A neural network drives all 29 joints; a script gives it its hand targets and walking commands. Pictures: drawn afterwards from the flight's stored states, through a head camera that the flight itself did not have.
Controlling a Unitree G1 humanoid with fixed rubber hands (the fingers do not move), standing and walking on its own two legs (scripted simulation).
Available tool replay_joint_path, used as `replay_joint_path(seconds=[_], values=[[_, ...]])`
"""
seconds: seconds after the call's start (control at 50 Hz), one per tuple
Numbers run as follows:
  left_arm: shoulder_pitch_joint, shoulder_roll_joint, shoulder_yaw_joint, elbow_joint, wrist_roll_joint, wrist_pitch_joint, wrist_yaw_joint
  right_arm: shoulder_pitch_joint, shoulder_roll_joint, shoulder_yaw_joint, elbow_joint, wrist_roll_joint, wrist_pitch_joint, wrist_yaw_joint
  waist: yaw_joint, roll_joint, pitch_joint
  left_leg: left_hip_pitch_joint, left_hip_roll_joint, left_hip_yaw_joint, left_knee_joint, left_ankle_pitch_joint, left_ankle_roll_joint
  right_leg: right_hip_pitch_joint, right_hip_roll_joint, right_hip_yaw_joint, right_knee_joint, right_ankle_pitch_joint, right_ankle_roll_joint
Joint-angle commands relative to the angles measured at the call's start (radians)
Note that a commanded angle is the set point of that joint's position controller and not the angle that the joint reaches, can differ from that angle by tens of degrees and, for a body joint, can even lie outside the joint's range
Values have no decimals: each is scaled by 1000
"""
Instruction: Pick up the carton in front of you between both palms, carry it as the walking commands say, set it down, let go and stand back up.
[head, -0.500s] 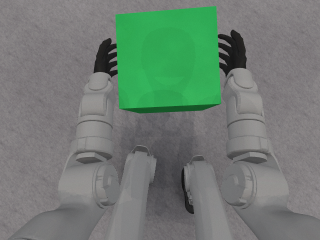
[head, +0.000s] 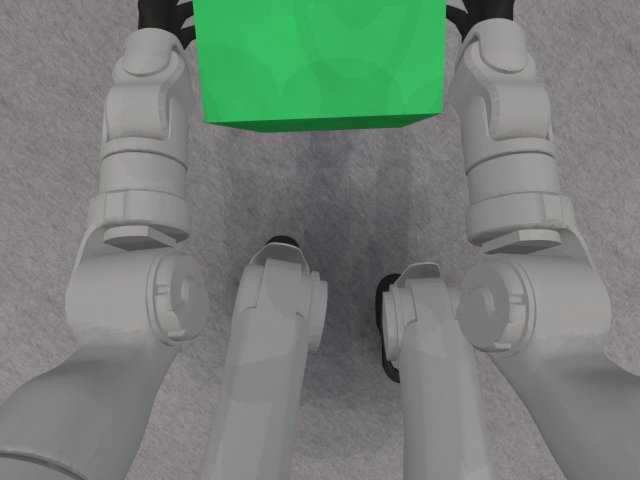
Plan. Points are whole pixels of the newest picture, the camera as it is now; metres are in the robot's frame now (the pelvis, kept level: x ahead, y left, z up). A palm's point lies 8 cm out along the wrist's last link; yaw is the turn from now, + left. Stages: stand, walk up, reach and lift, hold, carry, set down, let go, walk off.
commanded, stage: set down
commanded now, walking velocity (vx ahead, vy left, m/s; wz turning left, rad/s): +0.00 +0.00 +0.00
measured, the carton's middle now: (324, 34) +0.54 +0.10 -0.23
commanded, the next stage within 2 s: none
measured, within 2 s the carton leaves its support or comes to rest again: rests again in 0.56 s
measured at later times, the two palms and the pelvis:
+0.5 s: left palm (188, 45) +0.50 +0.25 -0.22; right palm (462, 36) +0.56 -0.05 -0.21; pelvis +0.00 +0.00 -0.05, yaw -1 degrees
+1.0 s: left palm (196, 52) +0.50 +0.24 -0.23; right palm (466, 41) +0.56 -0.06 -0.23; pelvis +0.00 -0.01 -0.05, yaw -1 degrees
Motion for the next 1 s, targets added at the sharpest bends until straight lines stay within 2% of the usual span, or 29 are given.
replay_joint_path(seconds=[0.0,0.06,0.14,0.26,0.42,0.58,0.64,0.84,0.98], values=[[-706,-846,-465,-118,-169,-73,-254,-594,874,482,37,126,-4,213,61,50,-1263,856,-11,185,-59,391,-7,444,29,-128,-117,310,-21],[-746,-827,-474,-126,-191,-82,-252,-629,852,494,44,145,-11,217,72,45,-1247,852,-6,180,-28,403,-4,416,25,-128,-78,299,-24],[-771,-782,-453,-115,-208,-100,-252,-637,833,514,77,157,-25,219,89,-20,-1161,802,-6,163,5,432,8,393,24,-130,-27,320,-29],[-757,-772,-423,-62,-218,-115,-259,-664,832,532,77,184,-47,218,123,-64,-1112,802,-4,154,44,468,28,361,21,-123,6,326,-30],[-748,-738,-382,-24,-202,-123,-282,-635,814,497,127,164,-50,219,130,-99,-1010,674,4,160,67,393,37,354,16,-108,23,321,-37],[-756,-673,-331,18,-178,-131,-300,-646,780,468,166,163,-56,222,151,-114,-878,555,16,164,86,317,50,335,11,-84,34,299,-46],[-706,-648,-294,64,-149,-126,-304,-646,752,459,180,157,-55,222,163,-127,-817,520,19,166,92,282,56,332,10,-78,32,272,-46],[-605,-579,-198,154,-58,-107,-316,-595,665,381,251,101,-46,235,148,-126,-638,441,23,143,89,205,67,257,9,-75,22,201,-51],[-533,-526,-141,208,0,-94,-321,-555,592,341,286,70,-40,247,133,-107,-533,392,27,131,84,150,68,221,6,-75,24,161,-54]])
